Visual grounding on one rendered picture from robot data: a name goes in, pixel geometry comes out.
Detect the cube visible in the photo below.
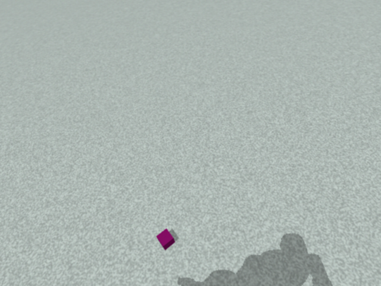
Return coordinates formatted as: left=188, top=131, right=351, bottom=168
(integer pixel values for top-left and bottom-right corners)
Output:
left=157, top=228, right=175, bottom=250

